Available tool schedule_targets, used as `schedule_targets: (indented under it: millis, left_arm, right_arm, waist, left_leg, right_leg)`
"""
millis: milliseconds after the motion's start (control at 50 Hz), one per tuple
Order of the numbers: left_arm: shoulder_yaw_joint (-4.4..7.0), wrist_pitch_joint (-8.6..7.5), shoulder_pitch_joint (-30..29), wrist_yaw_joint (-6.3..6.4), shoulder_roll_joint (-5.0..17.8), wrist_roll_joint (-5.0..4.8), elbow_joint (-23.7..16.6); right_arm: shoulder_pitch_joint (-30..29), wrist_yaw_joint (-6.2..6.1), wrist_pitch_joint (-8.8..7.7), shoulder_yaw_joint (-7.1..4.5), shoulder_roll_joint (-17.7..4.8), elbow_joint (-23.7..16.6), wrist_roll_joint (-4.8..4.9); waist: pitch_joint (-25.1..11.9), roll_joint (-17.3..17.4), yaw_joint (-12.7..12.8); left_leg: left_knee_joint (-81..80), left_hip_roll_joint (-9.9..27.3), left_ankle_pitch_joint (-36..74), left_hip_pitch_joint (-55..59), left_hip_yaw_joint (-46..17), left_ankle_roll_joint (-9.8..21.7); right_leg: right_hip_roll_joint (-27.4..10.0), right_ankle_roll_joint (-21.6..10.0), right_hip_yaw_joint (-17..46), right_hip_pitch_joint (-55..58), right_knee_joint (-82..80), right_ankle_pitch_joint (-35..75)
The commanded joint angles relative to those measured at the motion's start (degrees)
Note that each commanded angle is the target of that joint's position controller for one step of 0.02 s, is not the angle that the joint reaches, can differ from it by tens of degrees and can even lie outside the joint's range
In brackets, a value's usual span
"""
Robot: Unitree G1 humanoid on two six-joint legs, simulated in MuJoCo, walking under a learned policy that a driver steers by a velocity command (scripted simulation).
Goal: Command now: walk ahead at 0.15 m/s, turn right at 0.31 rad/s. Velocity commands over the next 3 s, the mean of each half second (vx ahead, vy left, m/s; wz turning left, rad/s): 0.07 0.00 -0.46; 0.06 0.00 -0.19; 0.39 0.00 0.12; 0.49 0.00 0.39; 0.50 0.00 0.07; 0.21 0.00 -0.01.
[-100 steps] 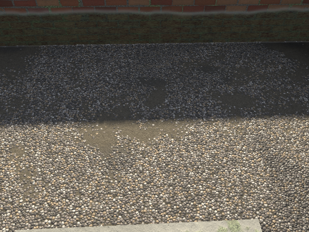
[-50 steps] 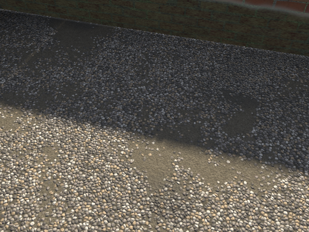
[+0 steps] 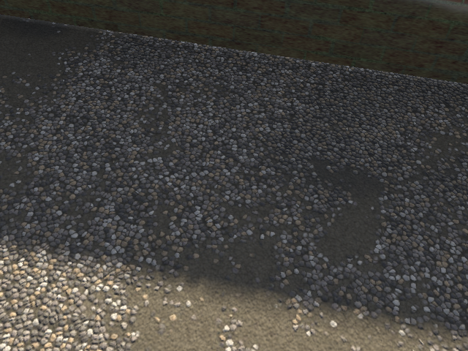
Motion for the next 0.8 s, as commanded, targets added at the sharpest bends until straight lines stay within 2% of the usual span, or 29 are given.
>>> schedule_targets:
  millis: [20, 80, 160, 260, 320, 340, 360, 380, 400, 420, 440, 460, 480, 500, 580, 640, 700, 760, 800]
  left_arm:
    - [1.42, 1.58, 2.60, 0.94, 2.69, 0.52, -3.54]
    - [1.61, 2.29, -0.53, 0.96, 2.37, 0.66, -6.14]
    - [1.54, 3.41, -5.85, 0.56, 2.55, 0.57, -9.40]
    - [1.74, 4.20, -10.92, -0.67, 3.67, 0.61, -12.96]
    - [1.85, 4.41, -11.30, -1.63, 4.14, 0.45, -14.75]
    - [1.90, 4.39, -10.02, -1.91, 4.03, 0.53, -14.63]
    - [2.38, 4.37, -8.72, -1.87, 4.97, 0.76, -14.09]
    - [3.82, 4.22, -6.21, -1.37, 9.05, 0.71, -13.44]
    - [5.23, 4.20, -3.52, -0.55, 15.93, 0.87, -13.58]
    - [4.47, 3.26, 0.06, -1.19, 15.24, 3.14, -14.21]
    - [4.20, 2.19, -2.20, -1.57, 14.35, 3.37, -15.12]
    - [3.95, 1.62, -5.92, -1.14, 13.13, 2.13, -15.93]
    - [3.11, 1.77, -8.64, -0.64, 10.62, 0.94, -16.66]
    - [2.53, 2.04, -10.53, -0.24, 9.13, 0.29, -16.83]
    - [1.96, 1.59, -9.23, 0.26, 8.80, 1.25, -15.66]
    - [1.60, 1.68, -9.68, 0.64, 8.79, 1.63, -14.75]
    - [1.19, 1.81, -10.58, 0.45, 8.79, 2.15, -14.02]
    - [0.52, 1.79, -10.63, 0.04, 7.97, 2.26, -12.90]
    - [-0.09, 1.87, -11.20, -0.03, 7.09, 1.87, -12.19]
  right_arm:
    - [0.25, -0.63, -0.23, -1.95, -7.42, -1.78, -0.89]
    - [0.93, -1.94, -0.03, -2.50, -9.61, -0.88, -0.40]
    - [0.62, -3.29, 1.08, -2.84, -10.85, 0.17, 0.16]
    - [1.32, -3.84, 2.66, -3.60, -12.91, 1.18, 1.07]
    - [1.08, -3.95, 3.59, -4.09, -14.43, 1.00, 2.01]
    - [0.66, -3.96, 3.96, -4.14, -14.63, 0.88, 2.47]
    - [3.00, -3.65, 4.26, -4.10, -13.98, 1.66, 2.34]
    - [4.99, -3.13, 4.51, -3.71, -11.78, 1.92, 1.16]
    - [1.36, -2.21, 3.99, -2.51, -8.41, -1.41, -1.19]
    - [-2.90, -1.64, 3.24, -2.37, -9.16, -3.23, -0.34]
    - [-5.23, -1.39, 3.17, -2.88, -11.23, -3.35, 1.23]
    - [-5.03, -1.84, 3.40, -3.07, -11.42, -2.86, 1.63]
    - [-3.93, -2.46, 3.70, -3.22, -11.98, -1.76, 1.05]
    - [-3.22, -2.82, 3.92, -3.37, -12.28, -1.53, 0.66]
    - [-2.14, -2.66, 4.27, -2.67, -9.78, -0.94, 0.92]
    - [-2.96, -2.65, 4.67, -2.26, -9.12, -0.92, 1.06]
    - [-3.60, -2.47, 4.88, -2.31, -9.71, -0.66, 1.31]
    - [-3.30, -2.21, 4.58, -2.29, -9.82, -0.07, 1.44]
    - [-1.41, -1.79, 4.07, -2.11, -9.18, 0.94, 1.37]
  waist:
    - [-7.89, 7.22, 0.74]
    - [-7.14, 6.72, 0.60]
    - [-5.90, 7.95, -0.58]
    - [-3.88, 8.61, -2.03]
    - [-3.88, 9.52, -1.80]
    - [-4.25, 9.13, -0.91]
    - [-4.78, 6.96, -0.91]
    - [-6.09, -1.18, -1.13]
    - [-5.85, -18.03, -1.69]
    - [-12.88, -12.98, 1.81]
    - [-11.85, -7.24, 1.41]
    - [-9.71, -4.85, -0.26]
    - [-8.85, -2.42, -1.30]
    - [-8.41, -2.72, -2.39]
    - [-8.45, -3.53, -2.63]
    - [-7.67, -4.86, -2.42]
    - [-5.29, -5.33, -2.09]
    - [-3.47, -5.65, -1.79]
    - [-3.11, -5.02, -3.31]
  left_leg:
    - [-9.37, 15.99, 31.41, 11.70, -10.69, 10.31]
    - [-11.65, 17.47, 28.82, 11.89, -7.73, 10.79]
    - [-13.98, 17.73, 17.03, 12.01, -3.93, 9.74]
    - [-12.53, 19.05, 11.14, 14.58, -1.41, 8.12]
    - [-7.95, 19.91, 10.81, 17.60, -1.14, 5.72]
    - [-5.18, 19.22, 10.01, 17.45, -0.01, 4.04]
    - [-1.08, 17.49, 7.84, 16.20, 1.79, 1.65]
    - [10.04, 13.23, 2.52, 9.38, 6.21, -2.31]
    - [28.80, 4.34, -24.73, -11.81, 9.23, -7.52]
    - [39.91, 1.00, -31.31, -17.31, -2.22, -7.73]
    - [44.39, 1.68, -27.53, -19.45, -5.62, -6.82]
    - [43.86, 2.44, -22.18, -20.72, -7.07, -6.08]
    - [41.78, 3.39, -18.09, -20.24, -7.72, -5.86]
    - [39.72, 3.70, -15.13, -17.56, -7.94, -5.73]
    - [31.30, 2.56, -9.03, -11.41, -7.65, -5.86]
    - [24.01, 2.99, -8.07, -6.51, -7.90, -6.28]
    - [18.51, 2.96, -8.99, -1.15, -7.17, -6.27]
    - [12.71, 2.38, -11.44, 3.32, -6.17, -5.64]
    - [3.80, 1.65, -7.95, 7.85, -5.10, -4.52]
  right_leg:
    - [-2.56, 0.32, -0.05, -4.25, -0.68, 5.52]
    - [-2.71, 0.53, -0.23, -5.25, -5.78, 9.84]
    - [-3.37, 0.39, -1.79, -3.50, -13.16, 14.57]
    - [-2.77, -0.68, -4.88, -0.52, -21.17, 11.20]
    - [-1.73, -2.42, -6.85, 2.21, -28.63, 9.39]
    - [-0.62, -3.44, -8.35, 5.70, -33.80, 12.91]
    - [0.74, -4.90, -8.61, 10.69, -38.52, 18.39]
    - [-3.28, -7.68, -1.52, 20.09, -41.59, 34.85]
    - [-16.32, -16.25, 18.08, 32.42, -40.14, 62.30]
    - [-21.68, -24.21, 24.38, 34.51, -41.50, 60.92]
    - [-19.27, -22.74, 20.37, 34.03, -42.24, 59.14]
    - [-16.11, -19.19, 16.16, 32.27, -41.98, 55.60]
    - [-14.50, -16.34, 13.54, 30.62, -42.05, 52.66]
    - [-13.31, -15.04, 11.83, 28.00, -42.32, 52.19]
    - [-11.61, -14.03, 9.57, 26.14, -43.25, 51.64]
    - [-11.07, -13.52, 9.38, 23.86, -44.02, 46.35]
    - [-10.40, -13.70, 9.87, 19.40, -45.44, 37.97]
    - [-9.85, -13.72, 11.21, 17.49, -45.38, 31.88]
    - [-8.71, -12.46, 11.40, 17.35, -43.36, 30.50]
